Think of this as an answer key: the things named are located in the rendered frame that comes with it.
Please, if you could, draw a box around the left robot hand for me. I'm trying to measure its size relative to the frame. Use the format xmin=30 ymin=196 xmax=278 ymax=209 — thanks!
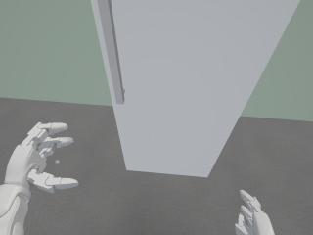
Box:
xmin=4 ymin=122 xmax=79 ymax=194

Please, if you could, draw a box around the left robot forearm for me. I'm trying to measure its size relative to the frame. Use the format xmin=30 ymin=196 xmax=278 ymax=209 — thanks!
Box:
xmin=0 ymin=183 xmax=32 ymax=235

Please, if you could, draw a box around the fridge door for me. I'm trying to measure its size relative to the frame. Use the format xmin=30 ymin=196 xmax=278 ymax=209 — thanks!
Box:
xmin=92 ymin=0 xmax=300 ymax=178

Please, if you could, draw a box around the right robot hand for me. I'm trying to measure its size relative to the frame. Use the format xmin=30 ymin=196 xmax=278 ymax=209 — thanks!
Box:
xmin=235 ymin=190 xmax=275 ymax=235

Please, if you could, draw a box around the handle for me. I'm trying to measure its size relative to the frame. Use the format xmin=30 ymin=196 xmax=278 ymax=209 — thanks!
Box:
xmin=97 ymin=0 xmax=125 ymax=105

